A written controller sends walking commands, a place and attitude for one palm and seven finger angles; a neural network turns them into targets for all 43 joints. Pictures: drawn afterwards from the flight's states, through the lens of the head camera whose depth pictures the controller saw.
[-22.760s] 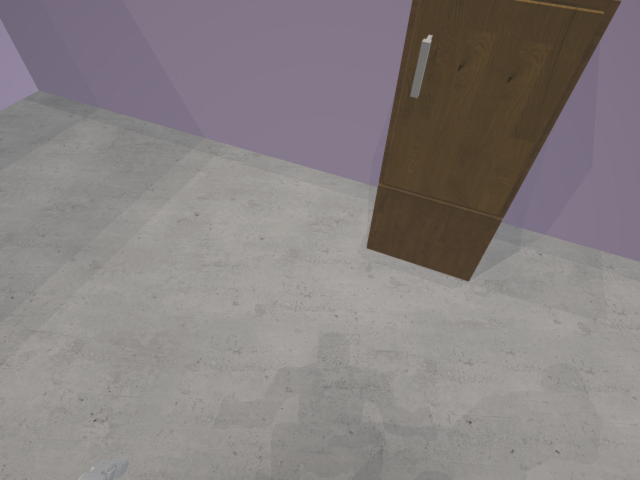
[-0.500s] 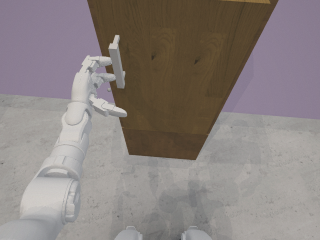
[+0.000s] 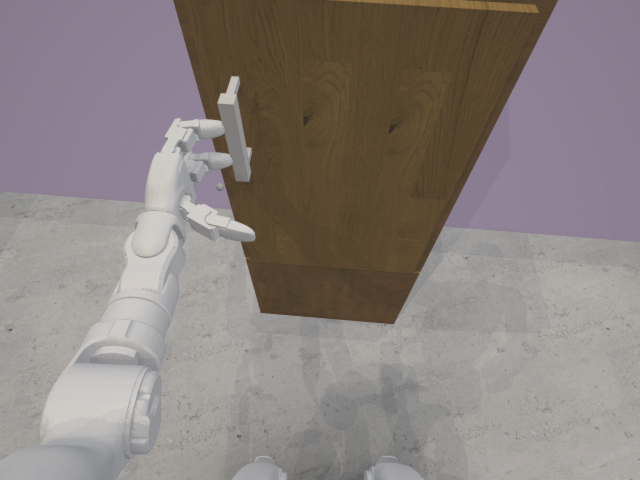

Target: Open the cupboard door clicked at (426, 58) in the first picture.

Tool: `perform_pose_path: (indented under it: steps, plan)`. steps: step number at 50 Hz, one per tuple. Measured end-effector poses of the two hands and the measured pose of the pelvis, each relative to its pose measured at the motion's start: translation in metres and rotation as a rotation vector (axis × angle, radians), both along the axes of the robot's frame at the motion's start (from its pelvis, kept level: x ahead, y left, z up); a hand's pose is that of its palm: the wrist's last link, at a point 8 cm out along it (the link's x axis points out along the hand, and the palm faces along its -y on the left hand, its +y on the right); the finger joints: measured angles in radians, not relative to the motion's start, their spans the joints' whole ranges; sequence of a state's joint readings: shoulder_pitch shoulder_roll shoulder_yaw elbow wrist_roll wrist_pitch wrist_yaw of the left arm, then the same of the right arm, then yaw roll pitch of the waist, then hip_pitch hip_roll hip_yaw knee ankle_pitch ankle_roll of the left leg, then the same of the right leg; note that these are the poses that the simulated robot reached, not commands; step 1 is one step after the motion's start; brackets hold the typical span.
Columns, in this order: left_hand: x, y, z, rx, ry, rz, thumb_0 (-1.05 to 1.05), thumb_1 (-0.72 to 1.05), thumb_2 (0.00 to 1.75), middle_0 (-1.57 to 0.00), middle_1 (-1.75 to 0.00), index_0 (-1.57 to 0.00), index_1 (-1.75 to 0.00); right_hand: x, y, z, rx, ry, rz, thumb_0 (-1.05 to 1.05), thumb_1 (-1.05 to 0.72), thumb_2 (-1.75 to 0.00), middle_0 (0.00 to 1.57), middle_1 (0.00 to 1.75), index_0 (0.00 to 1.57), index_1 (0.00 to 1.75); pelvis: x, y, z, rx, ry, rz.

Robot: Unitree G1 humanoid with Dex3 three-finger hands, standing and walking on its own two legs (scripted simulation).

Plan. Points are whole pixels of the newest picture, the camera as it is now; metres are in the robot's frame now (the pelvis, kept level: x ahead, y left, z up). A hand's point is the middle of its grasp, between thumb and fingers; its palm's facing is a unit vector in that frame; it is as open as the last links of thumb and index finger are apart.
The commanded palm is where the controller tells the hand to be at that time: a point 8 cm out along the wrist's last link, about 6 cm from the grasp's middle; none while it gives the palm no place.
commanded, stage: move the hooked fingers beside the handle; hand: left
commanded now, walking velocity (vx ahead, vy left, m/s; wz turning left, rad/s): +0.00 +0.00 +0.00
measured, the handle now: (238, 132) +0.56 +0.13 +0.08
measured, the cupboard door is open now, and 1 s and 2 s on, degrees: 1 1 1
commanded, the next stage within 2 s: none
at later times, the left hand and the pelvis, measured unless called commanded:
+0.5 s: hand (215, 182) +0.46 +0.14 +0.09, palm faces -0.07 -1.00 -0.03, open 14.3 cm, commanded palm +0.44 +0.19 +0.08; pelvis -0.01 -0.01 +0.00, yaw -1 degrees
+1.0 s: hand (202, 168) +0.48 +0.16 +0.09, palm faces -0.10 -1.00 -0.02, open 14.0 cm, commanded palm +0.47 +0.22 +0.09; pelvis -0.01 +0.00 +0.00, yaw -3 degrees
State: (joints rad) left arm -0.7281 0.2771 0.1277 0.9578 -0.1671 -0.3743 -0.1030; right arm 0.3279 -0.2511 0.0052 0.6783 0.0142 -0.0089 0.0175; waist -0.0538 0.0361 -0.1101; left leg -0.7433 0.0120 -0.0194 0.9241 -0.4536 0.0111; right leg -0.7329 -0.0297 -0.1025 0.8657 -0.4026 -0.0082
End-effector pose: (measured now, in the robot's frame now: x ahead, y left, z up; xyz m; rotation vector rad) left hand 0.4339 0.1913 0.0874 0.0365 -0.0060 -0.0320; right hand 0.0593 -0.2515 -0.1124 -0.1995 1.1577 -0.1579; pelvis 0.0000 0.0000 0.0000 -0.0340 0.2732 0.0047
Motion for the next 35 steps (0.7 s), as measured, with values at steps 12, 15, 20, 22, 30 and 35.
perform_pose_path:
  steps: [12,15,20,22,30,35]
  plan:
    - [0.003,0.003,0.001,0.001,0.005,-0.018,-0.01,-0.5,0.3,-0.22,-1.18,-0.18,-1.2,-0.012,-0.008,0.001,-0.019,0.008,-0.024,0.0,-0.91,-0.9,0.2,0.3,0.21,0.3,-0.005,-0.004,-0.001,0.004,-0.001,-0.01]
    - [0.004,0.004,0.0,-0.002,0.005,-0.021,-0.01,-0.5,0.3,-0.23,-1.19,-0.19,-1.2,-0.017,-0.01,0.001,-0.024,0.014,-0.03,0.0,-0.91,-0.9,0.2,0.3,0.21,0.3,-0.006,-0.004,-0.001,0.005,-0.001,-0.012]
    - [0.006,0.005,0.001,0.0,0.005,-0.026,-0.01,-0.5,0.3,-0.25,-1.19,-0.21,-1.21,-0.025,-0.012,0.001,-0.032,0.026,-0.04,0.0,-0.91,-0.9,0.2,0.3,0.21,0.3,-0.008,-0.005,-0.002,0.005,0.002,-0.014]
    - [0.007,0.006,0.001,0.0,0.006,-0.028,-0.01,-0.5,0.3,-0.26,-1.2,-0.22,-1.21,-0.028,-0.013,0.0,-0.034,0.032,-0.044,0.0,-0.91,-0.9,0.2,0.3,0.21,0.3,-0.009,-0.005,-0.002,0.006,0.003,-0.016]
    - [0.013,0.01,0.001,-0.008,0.017,-0.047,-0.01,-0.5,0.3,-0.29,-1.2,-0.26,-1.23,-0.04,-0.015,0.002,-0.048,0.04,-0.069,0.0,-0.91,-0.9,0.2,0.3,0.21,0.3,-0.012,-0.006,-0.003,0.006,0.008,-0.026]
    - [0.02,0.012,-0.001,-0.014,0.03,-0.061,-0.01,-0.5,0.3,-0.3,-1.2,-0.28,-1.22,-0.047,-0.016,0.004,-0.062,0.045,-0.088,0.0,-0.91,-0.9,0.2,0.3,0.21,0.3,-0.014,-0.005,-0.004,0.005,0.017,-0.035]
